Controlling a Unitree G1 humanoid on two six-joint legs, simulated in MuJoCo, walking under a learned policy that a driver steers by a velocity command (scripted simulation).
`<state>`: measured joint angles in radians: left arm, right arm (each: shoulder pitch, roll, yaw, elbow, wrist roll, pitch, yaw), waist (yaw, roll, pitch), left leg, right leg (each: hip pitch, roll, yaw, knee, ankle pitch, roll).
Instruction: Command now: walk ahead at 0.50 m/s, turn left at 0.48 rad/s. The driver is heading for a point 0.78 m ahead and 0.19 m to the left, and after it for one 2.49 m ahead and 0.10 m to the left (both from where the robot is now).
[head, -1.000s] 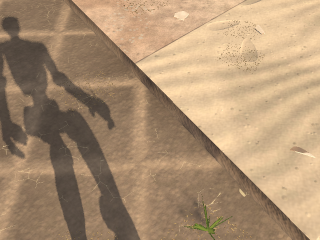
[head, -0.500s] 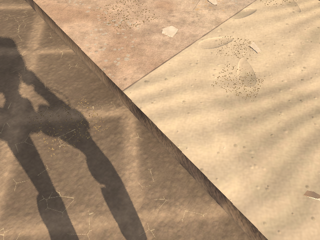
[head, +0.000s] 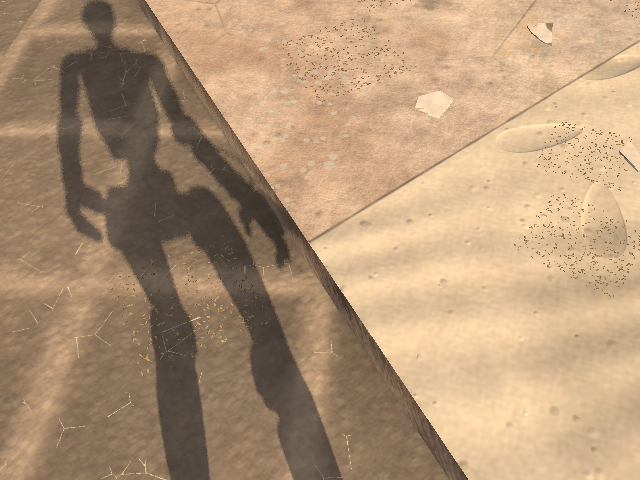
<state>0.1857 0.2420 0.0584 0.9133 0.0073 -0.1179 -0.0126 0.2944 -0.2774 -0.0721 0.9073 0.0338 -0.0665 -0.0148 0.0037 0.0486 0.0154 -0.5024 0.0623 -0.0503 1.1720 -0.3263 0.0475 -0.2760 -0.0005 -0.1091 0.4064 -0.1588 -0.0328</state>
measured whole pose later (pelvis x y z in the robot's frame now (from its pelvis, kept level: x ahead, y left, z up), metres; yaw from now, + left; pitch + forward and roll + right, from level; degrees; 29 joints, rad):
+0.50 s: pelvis +0.24 +0.09 -0.01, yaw +17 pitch +2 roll +0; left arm 0.18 0.29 0.07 0.88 -0.02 -0.12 0.01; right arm 0.18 -0.28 -0.09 0.73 0.01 -0.05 0.03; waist 0.01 -0.01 0.07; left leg -0.42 -0.07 0.03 0.56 -0.18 0.09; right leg -0.40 -0.07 0.01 1.26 -0.44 0.02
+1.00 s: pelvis +0.40 +0.11 -0.01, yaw +24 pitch +2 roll -1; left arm 0.08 0.22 0.03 0.85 0.02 -0.05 0.00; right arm 0.20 -0.25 -0.05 0.80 -0.01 0.01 -0.03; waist -0.02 0.03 0.02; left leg -0.22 -0.04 -0.06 0.59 -0.38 0.01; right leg -0.40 0.00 -0.03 0.52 -0.14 -0.01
